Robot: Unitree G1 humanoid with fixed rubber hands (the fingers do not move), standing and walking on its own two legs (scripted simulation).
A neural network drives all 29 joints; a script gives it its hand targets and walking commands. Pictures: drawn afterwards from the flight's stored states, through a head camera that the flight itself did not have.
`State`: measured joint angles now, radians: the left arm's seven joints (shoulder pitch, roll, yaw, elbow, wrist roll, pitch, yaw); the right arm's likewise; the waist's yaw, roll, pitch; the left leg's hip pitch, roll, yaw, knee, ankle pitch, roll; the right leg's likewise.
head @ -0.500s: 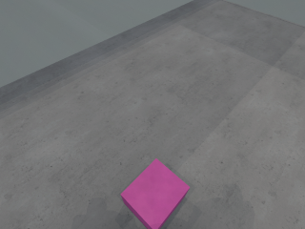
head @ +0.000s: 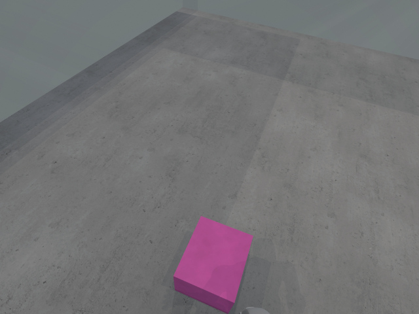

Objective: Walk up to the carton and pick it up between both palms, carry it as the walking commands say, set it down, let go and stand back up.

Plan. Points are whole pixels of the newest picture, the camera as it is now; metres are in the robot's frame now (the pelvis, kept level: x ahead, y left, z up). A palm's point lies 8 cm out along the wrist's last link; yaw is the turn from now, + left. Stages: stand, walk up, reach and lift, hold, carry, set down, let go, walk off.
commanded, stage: walk up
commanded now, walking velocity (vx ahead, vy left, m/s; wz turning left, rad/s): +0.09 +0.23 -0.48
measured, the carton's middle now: (213, 263) +0.48 -0.06 -0.68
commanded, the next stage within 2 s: none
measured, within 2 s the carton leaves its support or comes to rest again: neither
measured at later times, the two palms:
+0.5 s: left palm (81, 301) +0.20 +0.27 -0.14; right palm out of the picture -0.15 -0.09 -0.11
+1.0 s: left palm out of the picture +0.13 +0.27 -0.17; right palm out of the picture +0.01 -0.18 -0.15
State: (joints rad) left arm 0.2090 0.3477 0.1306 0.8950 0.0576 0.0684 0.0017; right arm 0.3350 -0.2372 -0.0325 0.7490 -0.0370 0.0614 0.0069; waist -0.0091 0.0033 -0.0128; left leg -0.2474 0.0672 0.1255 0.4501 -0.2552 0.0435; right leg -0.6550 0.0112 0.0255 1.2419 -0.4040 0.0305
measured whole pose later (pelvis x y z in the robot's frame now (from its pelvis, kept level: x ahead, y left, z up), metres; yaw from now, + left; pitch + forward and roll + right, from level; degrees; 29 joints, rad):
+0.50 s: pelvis +0.02 +0.09 +0.00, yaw -12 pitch +2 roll -4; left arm 0.09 0.19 0.06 0.91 0.02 0.03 -0.02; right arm 0.61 -0.13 -0.02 0.98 -0.01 -0.05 -0.03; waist -0.09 0.00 0.01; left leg -0.08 -0.02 0.34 0.25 -0.24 0.12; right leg -0.48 0.01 0.07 1.06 -0.25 -0.01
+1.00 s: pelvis +0.06 +0.05 -0.02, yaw -13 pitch -3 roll -3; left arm 0.23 0.18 0.05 1.01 0.03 0.09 -0.01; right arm 0.35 -0.15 -0.03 0.96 -0.03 0.01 -0.07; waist 0.02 0.02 0.10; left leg -0.05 0.07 0.42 0.56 -0.48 0.09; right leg -0.43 -0.03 -0.15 0.97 -0.31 -0.01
